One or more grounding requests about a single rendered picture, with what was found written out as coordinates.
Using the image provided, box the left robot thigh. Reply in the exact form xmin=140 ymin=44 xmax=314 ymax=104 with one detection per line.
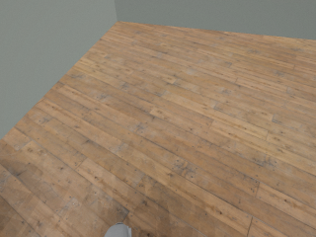
xmin=104 ymin=224 xmax=132 ymax=237

